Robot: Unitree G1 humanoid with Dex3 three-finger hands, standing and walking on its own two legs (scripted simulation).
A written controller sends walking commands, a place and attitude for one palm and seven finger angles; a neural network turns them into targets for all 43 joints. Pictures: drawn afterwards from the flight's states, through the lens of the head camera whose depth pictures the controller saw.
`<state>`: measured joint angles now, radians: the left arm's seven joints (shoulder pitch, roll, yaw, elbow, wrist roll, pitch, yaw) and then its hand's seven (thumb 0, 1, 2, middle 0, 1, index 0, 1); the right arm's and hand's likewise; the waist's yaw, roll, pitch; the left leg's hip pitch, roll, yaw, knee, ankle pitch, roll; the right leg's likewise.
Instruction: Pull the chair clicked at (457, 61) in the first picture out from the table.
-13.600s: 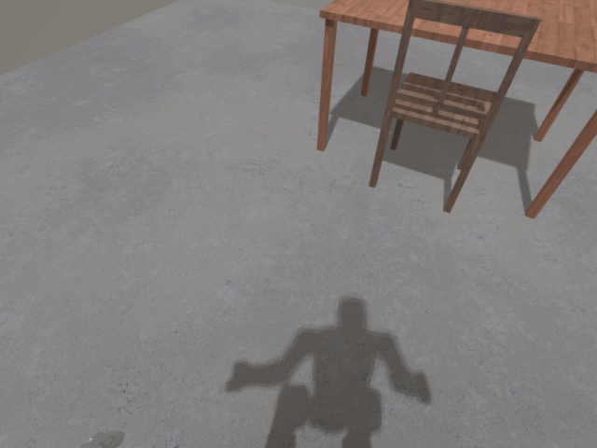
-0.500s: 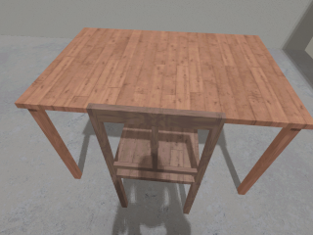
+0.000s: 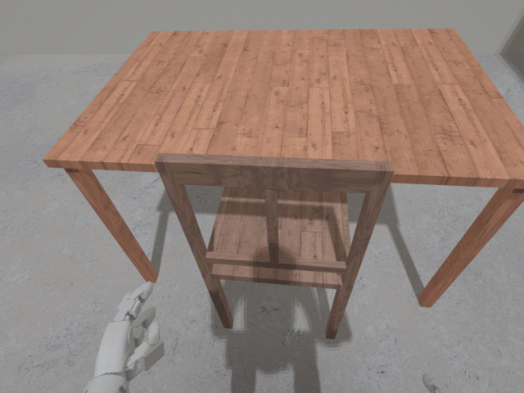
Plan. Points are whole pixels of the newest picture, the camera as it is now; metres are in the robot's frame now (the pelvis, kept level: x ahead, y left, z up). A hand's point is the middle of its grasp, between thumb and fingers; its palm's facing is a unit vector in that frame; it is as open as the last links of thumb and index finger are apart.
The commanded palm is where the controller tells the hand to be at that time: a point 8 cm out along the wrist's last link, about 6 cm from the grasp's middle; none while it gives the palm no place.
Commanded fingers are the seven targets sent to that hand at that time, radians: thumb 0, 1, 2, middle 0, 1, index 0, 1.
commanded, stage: raise the hand toward the chair's back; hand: left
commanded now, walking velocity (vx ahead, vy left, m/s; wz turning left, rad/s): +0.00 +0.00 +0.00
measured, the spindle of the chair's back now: (273, 227) +0.47 +0.00 -0.10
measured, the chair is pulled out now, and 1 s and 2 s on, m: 0.00 0.00 0.00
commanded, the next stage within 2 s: aim the fingers beside a spindle in 1.88 s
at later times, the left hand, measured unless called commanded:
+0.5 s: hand (173, 356) +0.19 +0.15 -0.03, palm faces -0.16 -0.99 -0.03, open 11.9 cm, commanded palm +0.16 +0.22 -0.04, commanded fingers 0.00 0.04 0.53 -0.11 -0.16 -0.11 -0.16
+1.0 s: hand (153, 340) +0.21 +0.18 -0.03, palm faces -0.08 -1.00 -0.02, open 15.9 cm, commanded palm +0.20 +0.25 -0.03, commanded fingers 0.00 -0.50 0.30 -0.06 -0.08 -0.06 -0.08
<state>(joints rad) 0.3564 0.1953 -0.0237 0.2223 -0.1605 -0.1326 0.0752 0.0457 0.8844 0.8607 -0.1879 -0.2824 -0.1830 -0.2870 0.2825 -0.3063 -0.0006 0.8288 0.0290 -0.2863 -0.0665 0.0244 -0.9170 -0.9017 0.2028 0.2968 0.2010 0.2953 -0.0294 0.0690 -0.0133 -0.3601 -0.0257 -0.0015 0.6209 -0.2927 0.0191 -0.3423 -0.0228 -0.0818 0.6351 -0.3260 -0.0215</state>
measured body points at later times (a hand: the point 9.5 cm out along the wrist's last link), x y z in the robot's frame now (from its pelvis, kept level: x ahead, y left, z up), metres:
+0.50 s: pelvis -0.03 +0.00 -0.10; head +0.05 +0.00 +0.34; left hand +0.19 +0.20 -0.03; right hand +0.20 -0.20 -0.18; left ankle +0.02 +0.11 -0.73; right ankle +0.00 -0.10 -0.73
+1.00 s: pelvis -0.01 +0.01 -0.07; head +0.06 +0.03 +0.37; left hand +0.21 +0.24 -0.03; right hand +0.17 -0.25 -0.13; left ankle +0.02 +0.11 -0.73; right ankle +0.00 -0.10 -0.73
